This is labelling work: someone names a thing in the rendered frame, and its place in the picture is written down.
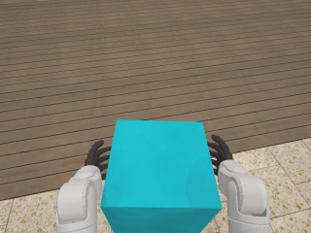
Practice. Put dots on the left robot hand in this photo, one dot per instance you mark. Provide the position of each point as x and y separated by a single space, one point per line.
93 158

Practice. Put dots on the right robot hand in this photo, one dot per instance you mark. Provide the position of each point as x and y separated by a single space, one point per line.
222 153

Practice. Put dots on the robot right forearm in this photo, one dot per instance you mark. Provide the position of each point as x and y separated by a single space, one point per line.
246 199

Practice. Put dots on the carton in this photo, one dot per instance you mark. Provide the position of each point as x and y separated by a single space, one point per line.
160 178

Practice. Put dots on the robot left forearm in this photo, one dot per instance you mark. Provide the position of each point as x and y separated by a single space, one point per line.
76 202

